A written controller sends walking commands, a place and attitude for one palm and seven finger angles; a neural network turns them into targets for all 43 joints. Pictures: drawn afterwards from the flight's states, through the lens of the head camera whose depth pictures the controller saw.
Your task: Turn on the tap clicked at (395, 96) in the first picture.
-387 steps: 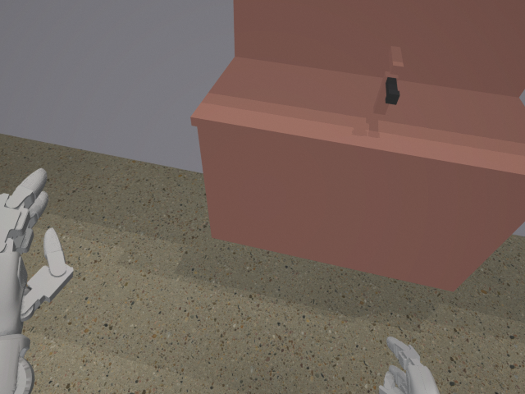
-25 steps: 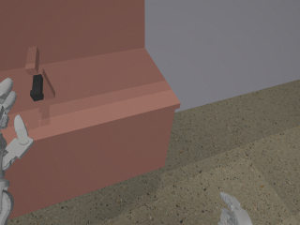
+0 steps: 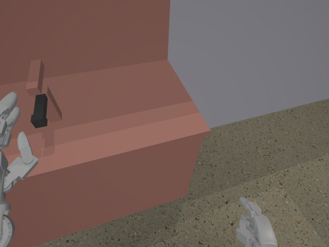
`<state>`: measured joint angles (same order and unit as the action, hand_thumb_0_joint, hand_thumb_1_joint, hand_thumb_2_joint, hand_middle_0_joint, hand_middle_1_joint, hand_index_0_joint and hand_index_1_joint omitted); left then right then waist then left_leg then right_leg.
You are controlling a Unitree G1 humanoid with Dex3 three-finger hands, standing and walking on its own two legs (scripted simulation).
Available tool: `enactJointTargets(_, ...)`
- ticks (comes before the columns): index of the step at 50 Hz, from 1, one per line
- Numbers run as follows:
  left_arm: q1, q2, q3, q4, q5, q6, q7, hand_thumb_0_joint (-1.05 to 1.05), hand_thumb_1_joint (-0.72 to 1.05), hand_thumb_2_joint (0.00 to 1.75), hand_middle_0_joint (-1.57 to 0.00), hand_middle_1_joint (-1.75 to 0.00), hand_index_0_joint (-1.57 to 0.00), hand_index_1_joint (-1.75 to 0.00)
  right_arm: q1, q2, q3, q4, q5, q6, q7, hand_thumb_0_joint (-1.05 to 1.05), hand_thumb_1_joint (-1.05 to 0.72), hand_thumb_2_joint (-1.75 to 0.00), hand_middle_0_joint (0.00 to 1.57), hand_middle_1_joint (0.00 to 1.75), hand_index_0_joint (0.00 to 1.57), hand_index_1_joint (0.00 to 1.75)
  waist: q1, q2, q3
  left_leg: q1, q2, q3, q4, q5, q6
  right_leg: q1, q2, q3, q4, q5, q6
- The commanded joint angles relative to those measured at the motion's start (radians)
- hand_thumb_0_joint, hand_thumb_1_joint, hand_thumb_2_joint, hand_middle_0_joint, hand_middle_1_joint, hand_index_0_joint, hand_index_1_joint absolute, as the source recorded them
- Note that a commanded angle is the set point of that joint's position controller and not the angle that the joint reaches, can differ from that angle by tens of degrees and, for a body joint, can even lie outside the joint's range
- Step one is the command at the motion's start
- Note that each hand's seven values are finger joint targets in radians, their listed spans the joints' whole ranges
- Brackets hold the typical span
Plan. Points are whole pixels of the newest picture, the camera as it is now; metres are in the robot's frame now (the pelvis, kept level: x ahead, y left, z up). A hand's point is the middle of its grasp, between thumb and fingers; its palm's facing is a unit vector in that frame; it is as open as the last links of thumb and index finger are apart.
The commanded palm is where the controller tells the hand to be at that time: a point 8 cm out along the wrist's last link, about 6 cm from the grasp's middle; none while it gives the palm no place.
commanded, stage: shuffle to correct the standing spot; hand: left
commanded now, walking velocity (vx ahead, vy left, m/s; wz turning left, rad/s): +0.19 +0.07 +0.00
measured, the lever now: (39, 120) +0.39 +0.37 +0.07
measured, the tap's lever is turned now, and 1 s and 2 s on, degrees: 0 0 0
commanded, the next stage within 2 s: come to a stop and stand still in 0.14 s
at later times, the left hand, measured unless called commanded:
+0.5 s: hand (46, 126) +0.28 +0.25 +0.18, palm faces +0.39 -0.82 -0.41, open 7.4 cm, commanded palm +0.22 +0.29 +0.19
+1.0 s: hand (21, 112) +0.32 +0.32 +0.18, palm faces +0.41 -0.85 -0.32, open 7.4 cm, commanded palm +0.26 +0.35 +0.19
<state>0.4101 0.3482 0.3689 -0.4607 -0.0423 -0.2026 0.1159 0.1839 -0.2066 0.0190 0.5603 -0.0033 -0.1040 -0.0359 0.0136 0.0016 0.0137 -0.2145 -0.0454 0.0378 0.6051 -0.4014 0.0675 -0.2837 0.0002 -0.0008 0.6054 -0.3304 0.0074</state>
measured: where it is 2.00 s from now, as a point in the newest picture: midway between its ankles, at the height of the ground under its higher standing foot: outside the picture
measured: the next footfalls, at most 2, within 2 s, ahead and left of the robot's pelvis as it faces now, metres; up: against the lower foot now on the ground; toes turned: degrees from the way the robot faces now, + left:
right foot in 0.40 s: +0.17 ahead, -0.06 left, +0.00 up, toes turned -5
left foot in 0.68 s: +0.18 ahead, +0.18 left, +0.00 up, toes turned +1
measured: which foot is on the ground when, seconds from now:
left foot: down 0.00-0.42, up 0.44-0.66, down 0.68-1.00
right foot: down 0.00-0.22, up 0.24-0.38, down 0.40-1.00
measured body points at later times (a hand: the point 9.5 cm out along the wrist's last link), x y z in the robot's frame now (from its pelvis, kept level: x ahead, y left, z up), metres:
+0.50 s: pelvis +0.07 +0.01 -0.01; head +0.09 +0.01 +0.44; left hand +0.26 +0.29 +0.21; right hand +0.23 -0.21 -0.10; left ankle -0.01 +0.09 -0.66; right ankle +0.13 -0.05 -0.73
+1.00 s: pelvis +0.10 +0.08 +0.02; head +0.11 +0.09 +0.47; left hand +0.29 +0.36 +0.20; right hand +0.29 -0.13 -0.05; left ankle +0.14 +0.18 -0.73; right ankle +0.13 -0.05 -0.73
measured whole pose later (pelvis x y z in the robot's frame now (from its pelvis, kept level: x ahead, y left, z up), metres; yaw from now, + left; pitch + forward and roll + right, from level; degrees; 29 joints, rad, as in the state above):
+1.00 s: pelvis +0.10 +0.08 +0.02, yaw +0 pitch -2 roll -1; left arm 0.41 0.33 0.33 -0.51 -0.04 -0.11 0.14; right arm 0.19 -0.17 0.05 0.58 0.00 -0.12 -0.06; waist 0.03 -0.01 0.04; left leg -0.23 0.01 0.02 0.43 -0.18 0.02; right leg -0.18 -0.02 -0.07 0.36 -0.15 0.01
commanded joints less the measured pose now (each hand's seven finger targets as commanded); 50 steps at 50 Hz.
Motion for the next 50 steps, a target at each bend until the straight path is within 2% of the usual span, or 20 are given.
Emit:
enactJointTargets(1,-0.069,0.189,0.12,-0.255,-0.009,-0.068,0.026,0.0,0.9,0.9,-0.2,-0.3,-0.2,-0.3,-0.073,-0.128,-0.054,-0.154,0.01,-0.036,-0.001,0.0,-0.9,-0.9,0.2,0.3,0.2,0.3,-0.015,0.06,-0.158,0.002,0.125,-0.087,-0.005,0.567,-0.035,0.123,-0.06,0.03,0.023,0.366,-0.079)
enactJointTargets(5,-0.023,0.201,0.139,-0.258,-0.018,-0.069,0.035,0.0,0.9,0.9,-0.2,-0.3,-0.2,-0.3,-0.082,-0.123,-0.06,-0.15,0.019,-0.025,0.005,0.0,-0.9,-0.9,0.2,0.3,0.2,0.3,-0.004,-0.086,-0.184,-0.15,0.048,-0.003,0.201,0.419,-0.048,0.266,-0.181,0.21,-0.024,0.485,-0.163)
enactJointTargets(8,-0.041,0.24,0.186,-0.295,-0.019,-0.085,0.049,0.0,0.9,0.9,-0.2,-0.3,-0.2,-0.3,-0.1,-0.118,-0.054,-0.131,0.015,-0.01,0.006,0.0,-0.9,-0.9,0.2,0.3,0.2,0.3,-0.008,-0.044,-0.125,-0.163,0.05,-0.013,0.077,0.11,-0.037,0.223,-0.25,0.261,-0.022,0.446,-0.17)
enactJointTargets(10,-0.035,0.195,0.154,-0.289,-0.029,-0.08,0.039,0.0,0.9,0.9,-0.2,-0.3,-0.2,-0.3,-0.077,-0.124,-0.052,-0.132,0.018,-0.006,-0.003,0.0,-0.9,-0.9,0.2,0.3,0.2,0.3,-0.047,0.147,-0.102,0.111,0.119,-0.132,-0.124,0.441,0.002,-0.033,-0.073,0.033,0.196,0.363,-0.06)
enactJointTargets(11,-0.044,0.192,0.144,-0.298,-0.025,-0.079,0.035,0.0,0.9,0.9,-0.2,-0.3,-0.2,-0.3,-0.065,-0.123,-0.056,-0.143,0.017,-0.009,-0.002,0.0,-0.9,-0.9,0.2,0.3,0.2,0.3,-0.057,0.26,-0.089,0.307,0.22,-0.277,-0.168,0.766,0.024,-0.273,0.01,-0.071,0.354,0.094,-0.006)
enactJointTargets(12,-0.054,0.191,0.131,-0.304,-0.018,-0.081,0.035,0.0,0.9,0.9,-0.2,-0.3,-0.2,-0.3,-0.044,-0.114,-0.065,-0.152,0.009,-0.015,0.01,0.0,-0.9,-0.9,0.2,0.3,0.2,0.3,-0.06,0.231,-0.093,0.479,0.254,-0.319,-0.161,0.99,0.031,-0.46,0.046,-0.086,0.451,-0.179,-0.011)
enactJointTargets(13,-0.078,0.191,0.126,-0.304,-0.021,-0.073,0.03,0.0,0.9,0.9,-0.2,-0.3,-0.2,-0.3,-0.045,-0.116,-0.07,-0.145,-0.002,-0.018,0.016,0.0,-0.9,-0.9,0.2,0.3,0.2,0.3,-0.069,0.219,-0.09,0.563,0.263,-0.339,-0.148,1.079,0.003,-0.562,0.044,-0.098,0.515,-0.231,-0.014)
enactJointTargets(15,-0.081,0.182,0.118,-0.284,-0.014,-0.052,0.028,0.0,0.9,0.9,-0.2,-0.3,-0.2,-0.3,-0.052,-0.115,-0.069,-0.15,-0.005,-0.013,0.029,0.0,-0.9,-0.9,0.2,0.3,0.2,0.3,-0.057,0.126,-0.054,0.44,0.242,-0.256,-0.169,0.939,0.007,-0.487,0.015,-0.124,0.384,-0.133,-0.03)
enactJointTargets(18,-0.021,0.198,0.14,-0.267,-0.017,-0.027,0.027,0.0,0.9,0.9,-0.2,-0.3,-0.2,-0.3,-0.098,-0.109,-0.04,-0.167,-0.002,-0.014,0.005,0.0,-0.9,-0.9,0.2,0.3,0.2,0.3,-0.008,0.1,-0.081,0.076,0.149,-0.024,-0.035,0.927,-0.086,0.102,0.053,-0.202,-0.097,0.223,-0.046)
enactJointTargets(19,0.008,0.201,0.154,-0.256,-0.024,-0.025,0.025,0.0,0.9,0.9,-0.2,-0.3,-0.2,-0.3,-0.101,-0.115,-0.04,-0.171,-0.002,-0.017,-0.001,0.0,-0.9,-0.9,0.2,0.3,0.2,0.3,0.011,0.097,-0.132,-0.065,0.134,-0.026,0.098,0.839,-0.109,0.335,0.028,-0.16,-0.169,0.377,-0.077)
enactJointTargets(20,0.026,0.231,0.176,-0.263,-0.021,-0.023,0.028,0.0,0.9,0.9,-0.2,-0.3,-0.2,-0.3,-0.101,-0.119,-0.045,-0.178,0.006,-0.017,-0.001,0.0,-0.9,-0.9,0.2,0.3,0.2,0.3,0.027,0.037,-0.22,-0.252,0.068,0.008,0.347,0.622,-0.121,0.552,-0.111,0.024,-0.114,0.651,-0.16)
enactJointTargets(21,0.009,0.252,0.201,-0.294,-0.033,-0.043,0.027,0.0,0.9,0.9,-0.2,-0.3,-0.2,-0.3,-0.11,-0.121,-0.057,-0.187,0.01,-0.029,0.003,0.0,-0.9,-0.9,0.2,0.3,0.2,0.3,0.027,-0.05,-0.247,-0.328,-0.001,0.006,0.592,0.103,-0.119,0.534,-0.295,0.254,-0.129,0.91,-0.26)
enactJointTargets(22,0.073,0.236,0.221,-0.263,-0.045,-0.052,0.035,0.0,0.9,0.9,-0.2,-0.3,-0.2,-0.3,-0.06,-0.123,-0.058,-0.165,0.012,-0.024,0.005,0.0,-0.9,-0.9,0.2,0.3,0.2,0.3,0.012,-0.096,-0.223,-0.332,0.023,-0.095,0.7,-0.102,-0.077,0.39,-0.37,0.369,-0.197,0.781,-0.263)
enactJointTargets(25,0.042,0.192,0.172,-0.28,-0.032,-0.051,0.039,0.0,0.9,0.9,-0.2,-0.3,-0.2,-0.3,-0.097,-0.1,-0.035,-0.138,0.022,-0.001,0.009,0.0,-0.9,-0.9,0.2,0.3,0.2,0.3,-0.004,-0.015,-0.082,-0.282,0.12,-0.131,0.534,-0.086,-0.09,0.127,-0.332,0.273,-0.282,0.435,-0.218)
enactJointTargets(27,0.001,0.176,0.135,-0.287,-0.021,-0.048,0.055,0.0,0.9,0.9,-0.2,-0.3,-0.2,-0.3,-0.11,-0.084,-0.021,-0.116,0.012,-0.004,-0.01,0.0,-0.9,-0.9,0.2,0.3,0.2,0.3,-0.007,-0.009,-0.089,-0.123,0.105,-0.062,0.303,-0.034,-0.077,0.027,-0.265,0.156,-0.314,0.344,-0.165)
enactJointTargets(30,-0.047,0.167,0.099,-0.296,-0.022,-0.025,0.066,0.0,0.9,0.9,-0.2,-0.3,-0.2,-0.3,-0.112,-0.081,-0.022,-0.089,0.001,-0.027,-0.036,0.0,-0.9,-0.9,0.2,0.3,0.2,0.3,-0.012,-0.062,-0.088,0.051,0.06,0.008,0.068,0.13,-0.069,-0.047,-0.225,0.101,-0.342,0.082,-0.116)
enactJointTargets(33,-0.057,0.176,0.093,-0.295,-0.022,0.002,0.064,0.0,0.9,0.9,-0.2,-0.3,-0.2,-0.3,-0.129,-0.099,-0.04,-0.097,0.005,-0.032,-0.054,0.0,-0.9,-0.9,0.2,0.3,0.2,0.3,-0.005,-0.013,-0.044,0.091,0.106,-0.074,-0.138,0.125,-0.049,-0.077,-0.148,0.071,-0.291,-0.083,-0.061)
enactJointTargets(35,-0.087,0.164,0.085,-0.287,-0.018,0.009,0.065,0.0,0.9,0.9,-0.2,-0.3,-0.2,-0.3,-0.125,-0.115,-0.041,-0.118,0.009,-0.035,-0.058,0.0,-0.9,-0.9,0.2,0.3,0.2,0.3,0.003,0.027,-0.021,-0.042,0.147,-0.136,-0.238,0.081,-0.033,0.03,-0.061,0.021,-0.26,-0.045,-0.019)
enactJointTargets(39,-0.096,0.138,0.067,-0.258,0.0,0.013,0.053,0.0,0.9,0.9,-0.2,-0.3,-0.2,-0.3,-0.113,-0.107,-0.031,-0.126,0.011,-0.053,-0.051,0.0,-0.9,-0.9,0.2,0.3,0.2,0.3,-0.001,0.135,-0.01,-0.171,0.139,-0.151,-0.347,-0.089,-0.041,0.156,-0.018,-0.005,-0.25,0.014,-0.013)
enactJointTargets(50,-0.044,0.146,0.067,-0.278,-0.004,0.022,0.039,0.0,0.9,0.9,-0.2,-0.3,-0.2,-0.3,-0.104,-0.111,-0.038,-0.138,0.005,-0.058,-0.028,0.0,-0.9,-0.9,0.2,0.3,0.2,0.3,0.01,0.098,-0.138,-0.044,0.119,-0.107,-0.293,0.309,-0.064,0.257,-0.019,-0.025,-0.253,0.298,-0.01)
